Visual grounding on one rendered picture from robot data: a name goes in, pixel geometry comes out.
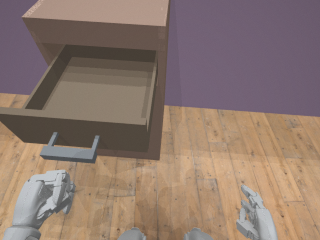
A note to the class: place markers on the robot right thigh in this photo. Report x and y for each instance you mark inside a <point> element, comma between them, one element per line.
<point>197,235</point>

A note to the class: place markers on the cabinet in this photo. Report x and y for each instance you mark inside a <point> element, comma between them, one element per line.
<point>127,24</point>

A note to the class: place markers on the robot right shin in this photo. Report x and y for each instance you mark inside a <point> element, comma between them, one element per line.
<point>196,229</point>

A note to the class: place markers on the robot left forearm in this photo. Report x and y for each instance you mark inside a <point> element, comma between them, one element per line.
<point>18,232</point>

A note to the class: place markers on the drawer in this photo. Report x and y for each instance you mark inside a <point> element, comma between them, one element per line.
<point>90,91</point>

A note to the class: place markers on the robot left hand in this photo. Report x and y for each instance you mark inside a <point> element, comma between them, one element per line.
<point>53,188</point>

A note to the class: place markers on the robot right hand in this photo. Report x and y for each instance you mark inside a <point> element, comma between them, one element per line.
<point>261,225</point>

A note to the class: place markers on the handle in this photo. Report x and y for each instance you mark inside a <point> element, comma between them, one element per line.
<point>51,152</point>

